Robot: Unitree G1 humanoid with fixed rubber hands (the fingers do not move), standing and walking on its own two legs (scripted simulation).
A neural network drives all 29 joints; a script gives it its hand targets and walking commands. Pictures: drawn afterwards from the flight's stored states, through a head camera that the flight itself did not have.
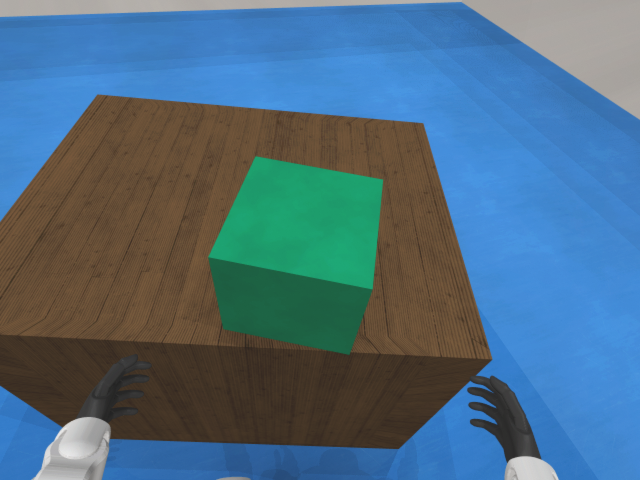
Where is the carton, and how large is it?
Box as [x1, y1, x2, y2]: [208, 156, 382, 354]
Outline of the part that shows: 255,156 208,257 223,328 349,354 372,289 382,179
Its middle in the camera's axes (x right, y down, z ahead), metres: -0.03 +0.03 +0.63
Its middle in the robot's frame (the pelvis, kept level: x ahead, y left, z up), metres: +0.44 +0.03 -0.03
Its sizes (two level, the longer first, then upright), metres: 0.216 0.213 0.196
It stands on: a pedestal, 0.65 m high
